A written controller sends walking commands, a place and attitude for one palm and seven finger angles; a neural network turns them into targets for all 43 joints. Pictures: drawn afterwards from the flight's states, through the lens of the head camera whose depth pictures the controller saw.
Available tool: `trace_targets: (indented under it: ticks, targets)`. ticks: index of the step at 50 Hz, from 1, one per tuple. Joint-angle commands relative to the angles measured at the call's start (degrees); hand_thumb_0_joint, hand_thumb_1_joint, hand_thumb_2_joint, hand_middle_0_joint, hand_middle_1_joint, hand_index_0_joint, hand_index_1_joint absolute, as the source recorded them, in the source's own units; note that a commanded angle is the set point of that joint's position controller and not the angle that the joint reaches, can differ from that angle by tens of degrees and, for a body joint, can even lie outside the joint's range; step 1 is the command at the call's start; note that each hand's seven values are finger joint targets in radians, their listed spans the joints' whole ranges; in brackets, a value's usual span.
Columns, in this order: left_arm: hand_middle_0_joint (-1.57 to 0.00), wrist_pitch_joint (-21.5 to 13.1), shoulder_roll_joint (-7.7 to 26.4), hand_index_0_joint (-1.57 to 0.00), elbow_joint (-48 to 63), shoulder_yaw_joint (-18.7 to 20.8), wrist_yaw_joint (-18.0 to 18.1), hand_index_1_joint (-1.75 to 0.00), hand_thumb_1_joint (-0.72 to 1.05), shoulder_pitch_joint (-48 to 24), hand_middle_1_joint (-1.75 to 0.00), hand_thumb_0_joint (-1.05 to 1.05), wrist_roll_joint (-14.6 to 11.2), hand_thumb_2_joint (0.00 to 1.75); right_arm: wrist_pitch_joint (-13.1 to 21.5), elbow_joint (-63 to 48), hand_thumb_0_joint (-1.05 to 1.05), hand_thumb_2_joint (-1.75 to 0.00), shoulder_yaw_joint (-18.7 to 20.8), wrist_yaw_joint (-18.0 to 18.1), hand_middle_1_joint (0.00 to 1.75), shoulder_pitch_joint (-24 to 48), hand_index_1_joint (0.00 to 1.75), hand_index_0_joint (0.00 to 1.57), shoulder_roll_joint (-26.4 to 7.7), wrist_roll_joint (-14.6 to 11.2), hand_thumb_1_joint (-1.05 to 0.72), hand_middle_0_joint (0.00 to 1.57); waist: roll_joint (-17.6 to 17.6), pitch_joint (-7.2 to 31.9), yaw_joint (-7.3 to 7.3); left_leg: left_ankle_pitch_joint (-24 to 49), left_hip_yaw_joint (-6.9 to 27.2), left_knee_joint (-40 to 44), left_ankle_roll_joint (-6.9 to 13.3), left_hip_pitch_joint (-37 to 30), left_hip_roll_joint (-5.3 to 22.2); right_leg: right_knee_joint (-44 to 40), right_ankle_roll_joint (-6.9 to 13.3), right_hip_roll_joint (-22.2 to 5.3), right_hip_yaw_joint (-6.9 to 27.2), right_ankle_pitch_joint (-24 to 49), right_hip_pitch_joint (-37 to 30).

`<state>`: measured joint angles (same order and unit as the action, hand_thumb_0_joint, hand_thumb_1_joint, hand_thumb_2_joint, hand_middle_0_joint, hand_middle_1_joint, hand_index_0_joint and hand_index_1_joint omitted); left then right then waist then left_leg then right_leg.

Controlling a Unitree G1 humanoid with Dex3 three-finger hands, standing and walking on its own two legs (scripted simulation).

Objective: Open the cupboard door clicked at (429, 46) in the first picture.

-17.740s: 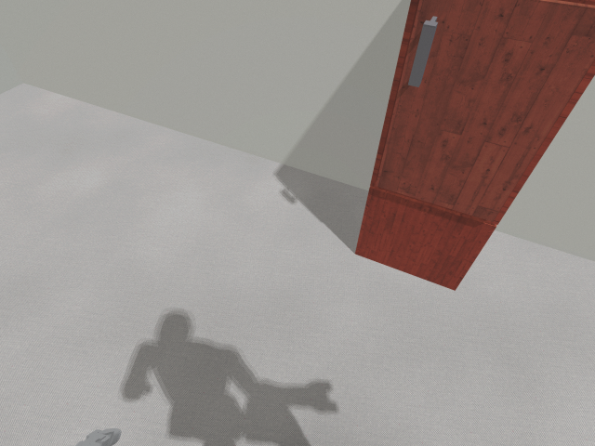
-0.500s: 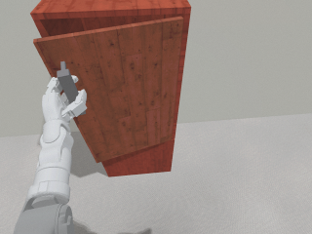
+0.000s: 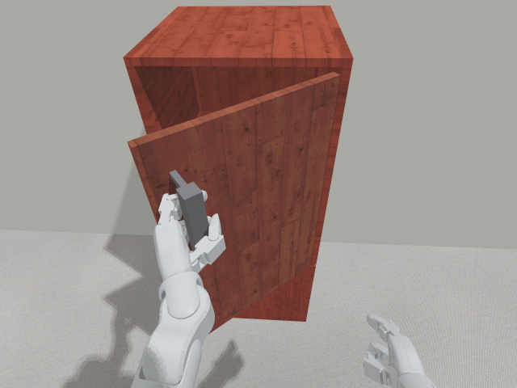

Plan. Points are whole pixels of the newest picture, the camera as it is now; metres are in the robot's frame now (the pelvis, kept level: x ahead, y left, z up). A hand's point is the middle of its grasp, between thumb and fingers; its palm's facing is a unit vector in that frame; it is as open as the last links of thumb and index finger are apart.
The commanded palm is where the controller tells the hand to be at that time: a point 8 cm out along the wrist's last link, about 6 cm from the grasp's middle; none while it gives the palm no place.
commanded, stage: pull the door open along its arc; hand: left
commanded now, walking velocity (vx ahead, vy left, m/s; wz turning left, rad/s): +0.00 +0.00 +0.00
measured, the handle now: (190, 215) +0.33 +0.14 +0.13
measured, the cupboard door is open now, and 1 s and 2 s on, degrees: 39 43 47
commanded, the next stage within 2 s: open thumb and fingers to let go in 0.12 s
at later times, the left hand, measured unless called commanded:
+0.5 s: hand (224, 244) +0.28 +0.08 +0.13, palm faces +0.41 -0.91 +0.01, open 7.9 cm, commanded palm +0.23 +0.11 +0.12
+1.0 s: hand (225, 243) +0.28 +0.08 +0.13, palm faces +0.35 -0.94 +0.00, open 14.9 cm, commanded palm +0.24 +0.11 +0.12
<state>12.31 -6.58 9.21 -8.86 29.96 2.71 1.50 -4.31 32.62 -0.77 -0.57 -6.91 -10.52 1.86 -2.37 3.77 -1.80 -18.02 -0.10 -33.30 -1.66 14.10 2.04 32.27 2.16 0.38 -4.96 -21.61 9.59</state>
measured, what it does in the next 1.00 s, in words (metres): stands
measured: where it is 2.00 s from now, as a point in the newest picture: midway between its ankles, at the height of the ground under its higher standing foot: outside the picture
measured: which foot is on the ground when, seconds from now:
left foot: down 0.00-1.00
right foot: down 0.00-1.00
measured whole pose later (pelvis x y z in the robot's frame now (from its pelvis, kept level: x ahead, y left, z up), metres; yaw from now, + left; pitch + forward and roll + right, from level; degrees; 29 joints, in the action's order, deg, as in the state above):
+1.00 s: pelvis -0.03 +0.02 +0.00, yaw +0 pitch -3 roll -1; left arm 12.0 -7.1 -0.7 -14.9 36.0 -7.4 2.1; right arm -6.0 38.1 -1.4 -1.2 -6.2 -8.7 2.1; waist -2.2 0.4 -1.6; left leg -15.9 -0.2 -34.5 -0.1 15.3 1.2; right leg 32.6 1.0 -0.5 -4.8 -19.0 10.3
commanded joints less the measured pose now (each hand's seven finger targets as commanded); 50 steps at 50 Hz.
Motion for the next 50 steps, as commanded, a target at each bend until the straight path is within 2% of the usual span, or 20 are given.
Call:
trace_targets:
  ticks: [1, 5, 8, 10, 11, 13, 14, 17, 18, 20, 23, 25, 27, 31, 33, 37, 43, 45, 49, 50]
  targets:
    - [-0.40, -3.17, -5.16, -0.40, 19.73, -7.48, 0.44, -1.35, 0.90, -6.84, -1.35, 0.00, 3.14, 0.90, 1.66, -8.87, 0.00, -0.90, 1.64, -0.78, 0.30, 7.01, 0.30, 0.20, -4.06, 0.09, -0.90, 0.20, 4.91, 9.48, 0.59, 24.80, 0.21, -0.45, 2.40, -7.59, -1.29, -2.74, -0.83, -1.29, 1.92, 34.20, -0.44]
    - [-0.40, -2.20, -6.07, -0.40, 22.78, -8.94, 0.54, -1.35, 0.90, -0.30, -1.35, 0.00, 1.21, 0.90, 1.22, -9.04, 0.00, -0.90, 1.21, -1.51, 0.30, 9.00, 0.30, 0.20, -3.74, -0.24, -0.90, 0.20, 6.26, 8.63, 0.12, 22.71, 0.18, -0.99, 2.40, -6.81, -1.53, -3.33, -1.29, -1.71, 1.89, 35.71, -1.03]
    - [-0.40, -2.11, -3.41, -0.40, 20.13, -5.84, 1.72, -1.35, 0.90, -5.10, -1.35, 0.00, 0.57, 0.90, 1.05, -7.85, 0.00, -0.90, 0.67, -0.73, 0.30, 10.56, 0.30, 0.20, -3.63, -0.21, -0.90, 0.20, 8.34, 5.73, 0.01, 18.35, 0.28, -0.75, 2.42, -5.66, -2.12, -5.74, -1.61, -1.92, 2.65, 29.79, 0.64]
    - [-0.40, -1.96, -2.59, -0.40, 17.27, -3.99, 3.00, -1.35, 0.90, -9.70, -1.35, 0.00, 0.44, 0.90, 0.99, -7.07, 0.00, -0.90, 0.24, -0.13, 0.30, 11.52, 0.30, 0.20, -3.48, -0.01, -0.90, 0.20, 7.82, 4.66, -0.05, 16.04, 0.31, -0.72, 2.50, -5.20, -2.71, -6.96, -1.73, -2.38, 3.54, 25.94, 1.92]
    - [-0.40, -2.26, -0.41, -0.40, 15.53, -1.56, 3.79, -1.35, 0.90, -15.03, -1.35, 0.00, 0.44, 0.90, 0.94, -6.24, 0.00, -0.90, 0.00, 0.37, 0.30, 11.55, 0.30, 0.20, -3.49, 0.06, -0.90, 0.20, 9.22, 4.18, 0.39, 14.94, 0.49, -0.56, 2.57, -4.67, -3.04, -7.79, -1.99, -2.66, 4.14, 24.03, 2.33]
    - [-0.39, -2.64, 0.33, -0.39, 13.95, -0.48, 4.04, -1.34, 0.76, -14.45, -1.34, 0.00, 0.47, 0.84, 1.01, -5.99, 0.00, -0.90, 0.20, 0.89, 0.30, 11.95, 0.30, 0.20, -3.30, 0.11, -0.90, 0.20, 9.62, 4.10, -0.49, 13.94, 0.35, -0.44, 2.65, -4.59, -3.25, -9.57, -2.13, -3.11, 5.40, 21.33, 1.74]
    - [-0.38, -2.73, 0.09, -0.38, 12.89, -0.26, 4.05, -1.33, 0.69, -14.84, -1.33, 0.00, 0.58, 0.81, 0.99, -5.86, 0.00, -0.90, 0.17, 1.15, 0.30, 12.18, 0.30, 0.20, -3.18, 0.25, -0.90, 0.20, 8.45, 5.09, -0.67, 13.81, 0.15, -0.15, 2.68, -4.97, -3.38, -9.57, -2.14, -3.43, 5.70, 21.22, 1.37]
    - [-0.37, -3.43, -2.29, -0.37, 10.76, -2.48, 3.70, -1.30, 0.48, -16.74, -1.30, 0.00, 1.29, 0.72, 1.14, -5.46, 0.00, -0.90, 0.23, 1.17, 0.30, 11.26, 0.30, 0.20, -3.18, 0.26, -0.90, 0.20, 7.99, 5.31, -0.05, 14.15, 0.30, 0.35, 2.66, -5.43, -3.21, -9.23, -1.84, -3.32, 5.28, 20.84, 1.48]
    - [-0.36, -3.73, -2.13, -0.36, 10.41, -2.58, 3.58, -1.30, 0.41, -17.28, -1.30, 0.00, 1.58, 0.69, 1.35, -5.48, 0.00, -0.90, 0.47, 1.18, 0.30, 10.76, 0.30, 0.20, -3.32, 0.27, -0.90, 0.20, 8.91, 5.77, -0.04, 14.30, 0.47, 0.53, 2.74, -5.65, -3.03, -9.28, -1.94, -3.27, 5.20, 20.80, 1.38]
    - [-0.35, -4.28, -2.24, -0.35, 9.74, -2.87, 3.08, -1.28, 0.27, -19.28, -1.28, 0.00, 1.50, 0.63, 1.46, -5.42, 0.00, -0.90, 0.47, 1.38, 0.30, 10.73, 0.30, 0.20, -3.46, 0.23, -0.90, 0.20, 7.71, 6.05, 0.27, 13.72, 0.36, 0.90, 2.79, -5.72, -3.12, -9.24, -1.92, -3.29, 5.28, 20.12, 1.54]
    - [-0.34, -5.25, -1.99, -0.34, 8.30, -3.02, 2.28, -1.26, 0.06, -21.54, -1.26, 0.00, 1.69, 0.54, 1.84, -5.07, 0.00, -0.90, 0.79, 1.68, 0.30, 9.97, 0.30, 0.20, -3.58, 0.15, -0.90, 0.20, 9.28, 5.98, 0.70, 13.57, 0.55, 1.18, 2.93, -6.23, -2.83, -9.72, -1.86, -3.08, 5.00, 18.82, 1.83]
    - [-0.33, -5.56, -2.56, -0.33, 7.87, -3.05, 2.13, -1.24, -0.08, -21.39, -1.24, 0.00, 1.45, 0.48, 1.94, -5.40, 0.00, -0.90, 0.78, 1.74, 0.30, 10.00, 0.30, 0.20, -3.54, 0.23, -0.90, 0.20, 7.23, 6.54, 0.28, 13.75, 0.36, 1.61, 2.86, -6.48, -2.89, -9.15, -1.50, -2.87, 4.51, 18.76, 1.63]
    - [-0.32, -5.77, -2.11, -0.32, 7.78, -2.56, 2.32, -1.23, -0.22, -22.63, -1.23, 0.00, 1.52, 0.42, 1.88, -5.34, 0.00, -0.90, 0.84, 1.81, 0.30, 9.77, 0.30, 0.20, -3.57, 0.26, -0.90, 0.20, 6.87, 7.41, 0.23, 14.00, 0.21, 1.78, 2.79, -6.79, -2.89, -9.01, -1.40, -2.80, 4.35, 18.81, 1.32]
    - [-0.30, -5.82, -3.49, -0.30, 5.85, -3.44, 3.24, -1.20, -0.50, -24.09, -1.20, 0.00, 1.67, 0.30, 1.92, -5.23, 0.00, -0.90, 0.91, 1.68, 0.30, 10.05, 0.30, 0.20, -3.51, 0.18, -0.90, 0.20, 6.99, 5.70, 0.41, 12.93, 0.32, 1.94, 2.78, -6.81, -2.64, -9.55, -0.87, -2.23, 3.67, 14.30, 2.91]
    - [-0.30, -5.76, -3.39, -0.30, 5.53, -3.29, 3.83, -1.20, -0.50, -23.21, -1.20, 0.00, 1.93, 0.30, 2.02, -5.14, 0.00, -0.90, 1.13, 1.42, 0.30, 10.02, 0.30, 0.20, -3.57, 0.11, -0.90, 0.20, 6.86, 5.84, 0.09, 12.89, 0.35, 2.11, 2.67, -7.05, -2.33, -9.64, -0.53, -1.88, 3.16, 12.92, 3.10]
    - [-0.27, -5.29, -7.21, -0.27, 5.77, -6.53, 5.21, -1.00, -0.50, -24.55, -1.00, 0.00, 2.72, 0.30, 2.15, -5.02, 0.00, -0.90, 1.27, 0.41, 0.30, 9.91, 0.30, 0.20, -3.51, 0.13, -0.90, 0.20, 4.41, 6.63, 0.40, 13.85, 0.69, 2.15, 2.32, -7.70, -1.70, -7.36, 0.12, -1.07, 1.67, 13.19, 4.29]
    - [-0.22, -4.36, -7.37, -0.22, 3.58, -6.46, 6.36, -0.70, -0.50, -27.25, -0.70, 0.00, 2.49, 0.30, 1.83, -4.34, 0.00, -0.90, 1.22, -0.12, 0.30, 10.54, 0.30, 0.20, -3.60, -0.03, -0.90, 0.20, 6.14, 5.51, 0.46, 11.40, 1.46, 2.64, 2.03, -6.43, -1.26, -7.05, 0.32, -0.50, 0.79, 9.70, 5.35]
    - [-0.20, -4.13, -7.64, -0.20, 3.12, -6.44, 6.81, -0.60, -0.50, -29.23, -0.60, 0.00, 2.40, 0.30, 1.54, -4.17, 0.00, -0.90, 1.02, -0.11, 0.30, 10.96, 0.30, 0.20, -3.62, 0.00, -0.90, 0.20, 5.90, 5.98, 0.56, 10.40, 1.50, 2.87, 2.00, -6.15, -1.40, -6.70, 0.34, -0.49, 0.69, 8.64, 5.62]
    - [-0.17, -3.37, -7.94, -0.17, 2.39, -6.07, 7.24, -0.40, -0.50, -27.03, -0.40, 0.00, 2.45, 0.30, 1.10, -4.17, 0.00, -0.90, 1.05, -0.33, 0.30, 11.10, 0.30, 0.20, -3.41, 0.15, -0.90, 0.20, 4.65, 7.74, -0.15, 11.78, 1.25, 2.65, 1.87, -6.35, -1.28, -6.11, 0.56, -0.40, 0.54, 10.12, 4.80]
    - [-0.16, -3.24, -7.77, -0.16, 2.13, -6.06, 7.34, -0.35, -0.50, -28.75, -0.35, 0.00, 2.44, 0.30, 0.95, -4.04, 0.00, -0.90, 0.94, -0.33, 0.30, 11.11, 0.30, 0.20, -3.47, 0.09, -0.90, 0.20, 4.90, 7.43, 0.25, 11.61, 1.26, 2.57, 1.84, -6.18, -1.27, -6.14, 0.55, -0.42, 0.56, 9.99, 5.09]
